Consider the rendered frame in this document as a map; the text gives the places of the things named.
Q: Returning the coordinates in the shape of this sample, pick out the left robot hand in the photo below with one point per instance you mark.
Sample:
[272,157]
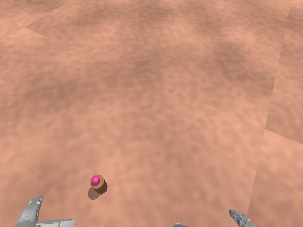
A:
[31,212]

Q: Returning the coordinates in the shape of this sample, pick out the bottle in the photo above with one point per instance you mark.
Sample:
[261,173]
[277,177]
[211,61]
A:
[98,183]

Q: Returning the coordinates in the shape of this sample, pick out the right robot hand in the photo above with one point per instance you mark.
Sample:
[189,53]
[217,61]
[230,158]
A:
[241,219]

